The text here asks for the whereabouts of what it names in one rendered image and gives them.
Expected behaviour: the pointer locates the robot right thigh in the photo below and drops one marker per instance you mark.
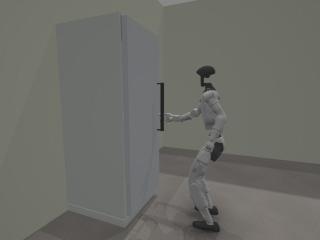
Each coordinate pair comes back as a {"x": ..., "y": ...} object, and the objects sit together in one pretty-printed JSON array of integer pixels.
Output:
[{"x": 200, "y": 177}]

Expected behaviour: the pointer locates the handle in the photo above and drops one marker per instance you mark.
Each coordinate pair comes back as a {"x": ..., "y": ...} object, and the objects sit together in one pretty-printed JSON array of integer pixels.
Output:
[{"x": 161, "y": 106}]

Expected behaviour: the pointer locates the robot thigh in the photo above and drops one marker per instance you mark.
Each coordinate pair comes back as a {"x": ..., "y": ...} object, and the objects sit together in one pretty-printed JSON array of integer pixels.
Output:
[
  {"x": 194, "y": 175},
  {"x": 200, "y": 177}
]

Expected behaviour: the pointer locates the right robot hand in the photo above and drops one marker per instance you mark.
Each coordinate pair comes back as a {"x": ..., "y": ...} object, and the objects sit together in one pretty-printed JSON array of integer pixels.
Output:
[{"x": 168, "y": 116}]

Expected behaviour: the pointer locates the left robot hand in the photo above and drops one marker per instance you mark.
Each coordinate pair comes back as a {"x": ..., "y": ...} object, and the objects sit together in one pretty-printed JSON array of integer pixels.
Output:
[{"x": 203, "y": 158}]

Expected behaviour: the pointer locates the right robot upper arm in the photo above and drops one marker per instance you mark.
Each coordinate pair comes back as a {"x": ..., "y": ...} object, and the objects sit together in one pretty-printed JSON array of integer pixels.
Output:
[{"x": 196, "y": 112}]

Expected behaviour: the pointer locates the left robot upper arm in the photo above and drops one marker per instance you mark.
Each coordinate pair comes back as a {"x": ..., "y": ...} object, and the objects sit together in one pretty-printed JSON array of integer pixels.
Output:
[{"x": 211, "y": 99}]

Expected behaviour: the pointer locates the robot left forearm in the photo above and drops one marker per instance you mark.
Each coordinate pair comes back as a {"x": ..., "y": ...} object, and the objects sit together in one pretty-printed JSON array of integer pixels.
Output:
[{"x": 217, "y": 129}]

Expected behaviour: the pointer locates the fridge door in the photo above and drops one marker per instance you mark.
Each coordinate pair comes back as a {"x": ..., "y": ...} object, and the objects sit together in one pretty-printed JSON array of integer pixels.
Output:
[{"x": 140, "y": 71}]

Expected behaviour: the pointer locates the robot left thigh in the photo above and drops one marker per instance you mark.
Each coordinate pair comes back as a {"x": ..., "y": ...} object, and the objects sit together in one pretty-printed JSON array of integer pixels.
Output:
[{"x": 194, "y": 175}]

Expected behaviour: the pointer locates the robot right forearm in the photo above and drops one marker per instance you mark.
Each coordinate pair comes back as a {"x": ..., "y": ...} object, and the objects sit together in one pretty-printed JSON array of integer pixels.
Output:
[{"x": 182, "y": 118}]

